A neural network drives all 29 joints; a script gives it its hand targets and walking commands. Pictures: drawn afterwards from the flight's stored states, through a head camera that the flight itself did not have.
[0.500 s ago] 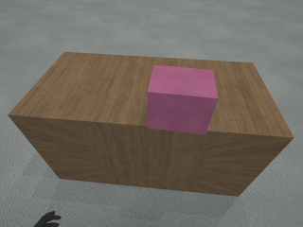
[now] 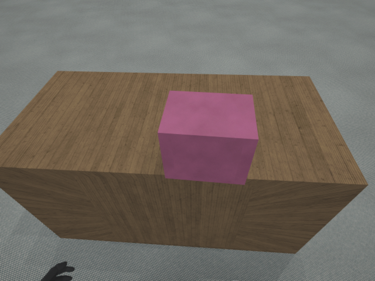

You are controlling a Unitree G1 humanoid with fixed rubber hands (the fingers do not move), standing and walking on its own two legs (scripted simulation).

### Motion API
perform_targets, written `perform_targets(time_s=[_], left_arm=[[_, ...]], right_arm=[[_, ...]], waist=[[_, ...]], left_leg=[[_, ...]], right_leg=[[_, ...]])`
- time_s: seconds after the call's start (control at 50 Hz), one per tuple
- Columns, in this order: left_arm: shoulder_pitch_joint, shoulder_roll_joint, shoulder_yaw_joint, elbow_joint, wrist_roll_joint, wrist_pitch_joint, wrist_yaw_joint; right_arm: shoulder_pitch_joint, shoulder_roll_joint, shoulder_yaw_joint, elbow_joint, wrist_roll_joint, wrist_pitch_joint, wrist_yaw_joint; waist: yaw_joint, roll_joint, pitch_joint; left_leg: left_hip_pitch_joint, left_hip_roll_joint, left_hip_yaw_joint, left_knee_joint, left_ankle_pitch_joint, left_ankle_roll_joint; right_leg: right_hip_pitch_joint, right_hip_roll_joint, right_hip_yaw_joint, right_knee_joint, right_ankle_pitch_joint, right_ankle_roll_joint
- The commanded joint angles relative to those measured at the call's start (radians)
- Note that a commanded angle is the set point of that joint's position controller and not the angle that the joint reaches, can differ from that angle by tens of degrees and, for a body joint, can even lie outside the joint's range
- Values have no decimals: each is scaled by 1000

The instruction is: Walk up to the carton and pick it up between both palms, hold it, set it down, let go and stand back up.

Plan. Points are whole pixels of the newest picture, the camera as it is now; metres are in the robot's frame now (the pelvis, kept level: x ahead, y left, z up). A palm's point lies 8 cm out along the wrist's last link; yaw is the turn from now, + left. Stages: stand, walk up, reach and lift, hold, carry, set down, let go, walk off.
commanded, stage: walk up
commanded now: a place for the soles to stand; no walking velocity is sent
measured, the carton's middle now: (207, 137) +0.50 -0.02 +0.00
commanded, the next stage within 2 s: none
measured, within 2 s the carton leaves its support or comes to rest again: neither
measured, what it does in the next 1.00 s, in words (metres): walks ahead: left foot, then right foot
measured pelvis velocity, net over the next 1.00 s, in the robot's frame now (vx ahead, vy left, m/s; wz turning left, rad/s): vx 0.13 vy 0.01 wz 0.02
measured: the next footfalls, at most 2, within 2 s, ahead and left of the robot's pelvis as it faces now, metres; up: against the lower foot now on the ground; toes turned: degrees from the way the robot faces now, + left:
left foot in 0.34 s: +0.20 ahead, +0.15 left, +0.00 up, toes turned -1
right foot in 0.62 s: +0.22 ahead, -0.09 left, +0.00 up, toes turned -3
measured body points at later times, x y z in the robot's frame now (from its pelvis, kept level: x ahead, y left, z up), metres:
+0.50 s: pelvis +0.12 +0.03 +0.00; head +0.15 +0.05 +0.45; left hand +0.21 +0.36 -0.10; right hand +0.21 -0.30 -0.07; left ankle +0.19 +0.16 -0.71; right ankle +0.13 -0.09 -0.68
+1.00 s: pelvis +0.13 +0.01 -0.01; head +0.15 +0.01 +0.44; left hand +0.24 +0.34 -0.09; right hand +0.25 -0.31 -0.09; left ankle +0.16 +0.15 -0.71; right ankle +0.18 -0.09 -0.71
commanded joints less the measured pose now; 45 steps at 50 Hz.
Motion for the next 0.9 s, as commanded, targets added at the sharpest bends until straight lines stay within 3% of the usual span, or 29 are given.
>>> perform_targets(time_s=[0.0, 0.02, 0.06, 0.12, 0.16, 0.22, 0.28, 0.3, 0.32, 0.34, 0.36, 0.38, 0.42, 0.46, 0.52, 0.54, 0.56, 0.58, 0.62, 0.64, 0.66, 0.68, 0.72, 0.76, 0.78, 0.8, 0.84, 0.86, 0.88], left_arm=[[78, 290, 107, 1, 16, -43, 48], [49, 275, 85, 1, 17, -44, 43], [77, 263, 92, -5, 5, -52, 42], [78, 271, 95, -16, 7, -44, 36], [98, 266, 96, -22, 7, -39, 33], [75, 247, 73, -23, 5, -17, 26], [41, 183, 46, -53, -7, 11, 39], [68, 133, 15, -66, -13, 4, 47], [58, 82, 2, -86, -12, 0, 53], [44, 56, -1, -76, -19, 9, 58], [22, 158, 29, -43, -12, 33, 68], [-15, 183, 21, -53, 3, 35, 68], [-26, 137, 31, -58, -12, 29, 63], [15, 144, 45, -29, -3, 36, 62], [53, 111, 49, -8, 7, 44, 65], [53, 147, 59, 21, 12, 42, 67], [74, 141, 66, 24, 25, 35, 71], [76, 145, 66, 20, 23, 35, 72], [-25, 217, 73, -22, 41, 25, 65], [-67, 266, 79, -15, 32, 17, 65], [-100, 259, 84, -22, 36, 16, 60], [-109, 224, 69, -30, 34, 24, 59], [-95, 191, 50, -14, 38, 18, 56], [-86, 170, 44, -29, 23, 18, 60], [-128, 166, 44, -32, 21, 25, 54], [-127, 147, 48, -34, 7, 21, 58], [-80, 116, 28, -26, 6, 20, 60], [-84, 141, 38, -5, 5, 26, 63], [-90, 152, 48, 2, 19, 21, 63]], right_arm=[[-48, -255, -68, -19, 25, 3, 16], [10, -219, -70, -10, 30, -3, 16], [29, -220, -72, 3, 23, -1, 25], [-65, -212, -68, -27, 17, 5, 26], [-83, -210, -67, -29, 20, -8, 32], [-87, -194, -58, -17, 26, -22, 23], [46, -183, -62, 27, 18, -35, -11], [113, -215, -79, 31, 14, -41, -23], [92, -255, -81, 3, -3, -44, -30], [55, -293, -79, -34, 3, -43, -45], [27, -306, -70, -17, 25, -36, -33], [6, -310, -80, -17, 36, -22, -35], [19, -259, -76, -39, 16, -19, -42], [3, -255, -62, -18, 20, -10, -45], [-115, -280, -68, -52, 25, 11, -51], [-161, -270, -58, -49, 36, 21, -48], [-163, -240, -46, -37, 28, 27, -43], [-170, -193, -30, -45, 37, 32, -42], [-119, -155, -17, -19, 47, 41, -43], [-110, -194, -37, 0, 37, 43, -44], [-91, -208, -43, 36, 34, 43, -45], [-105, -205, -39, 38, 35, 38, -45], [-68, -176, -29, 58, 33, 26, -35], [-54, -178, -29, 54, 23, 12, -34], [-53, -183, -30, 62, 21, 3, -32], [-49, -181, -24, 76, 13, -3, -36], [-170, -227, -32, 10, 11, -13, -42], [-221, -224, -17, 1, 17, -5, -35], [-212, -200, -20, 13, 21, -1, -35]], waist=[[35, 13, 127], [17, -97, 124], [20, -125, 123], [42, -80, 152], [63, -97, 152], [58, -135, 102], [-22, -27, -37], [-59, 79, -100], [-51, 253, -142], [-30, 211, -81], [-28, 188, -67], [-33, 134, -9], [-36, 145, -19], [-33, 219, -80], [-2, 182, -71], [29, 110, -88], [35, 127, -73], [45, 97, -65], [5, -156, -11], [14, -123, 0], [-1, -125, 9], [6, -68, 66], [-17, -170, -10], [-32, -132, -47], [-30, -132, -63], [-25, -48, -94], [12, 79, -99], [38, 67, -70], [40, 8, -70]], left_leg=[[-390, 51, -8, 142, 114, 30], [-338, 57, 11, 99, 133, 21], [-315, 38, 19, 34, 173, 15], [-267, 63, 75, -58, 150, 1], [-276, 61, 95, -168, 125, -7], [-112, 14, 137, -265, 162, -11], [161, -69, 201, -513, 281, 14], [315, 15, 10, -515, 340, 51], [379, 158, -230, -508, 410, 126], [328, 349, -545, -563, 564, 236], [240, 364, -567, -566, 503, 309], [179, 320, -439, -559, 469, 299], [200, 224, -320, -468, 700, 238], [193, 213, -268, -442, 737, 208], [-67, 235, -261, -450, 453, 236], [-182, 198, -236, -393, 412, 203], [-189, 154, -144, -330, 359, 154], [-224, 111, -125, -297, 203, 115], [-224, -35, 43, -98, -65, 36], [-134, -54, 1, -21, -156, 18], [-135, -27, 25, 18, -127, 18], [-166, -28, 32, 0, -102, 31], [-90, -16, 51, -131, -84, 30], [-17, -42, 67, -305, -37, 33], [68, -32, 65, -401, 44, 31], [118, -8, 14, -437, 140, 34], [61, 156, -272, -423, 253, 113], [-69, 150, -271, -414, 174, 144], [-131, 110, -202, -394, 127, 117]], right_leg=[[174, -298, 545, -544, -461, -128], [124, -250, 417, -520, -407, -171], [180, -242, 390, -529, -287, -129], [94, -255, 333, -541, -370, -217], [165, -231, 296, -500, -294, -220], [166, -189, 212, -387, -9, -201], [180, -114, 66, 42, 503, -132], [55, -87, 68, 215, 441, -68], [-94, -55, 21, 319, 167, -27], [-225, 41, 34, 373, -248, 3], [-189, 17, 114, 401, -350, -14], [-186, -5, 93, 377, -327, -4], [-162, -33, 117, 248, -321, -10], [-102, -28, 93, 182, -209, 2], [79, 1, 32, 76, -78, -20], [206, 10, 42, 40, 50, -27], [216, 11, 50, -44, 100, -34], [235, 8, 77, -102, 66, -46], [108, -221, 459, -380, -230, -126], [1, -323, 559, -412, -290, -197], [4, -319, 555, -421, -321, -219], [-10, -261, 480, -406, -227, -179], [74, -205, 365, -275, 81, -191], [63, -190, 328, -225, 160, -139], [42, -170, 258, -182, 103, -114], [39, -160, 226, -123, 176, -107], [-8, -51, 161, -21, 166, -31], [67, -23, 128, -50, -23, -37], [133, -64, 170, -122, -40, -46]])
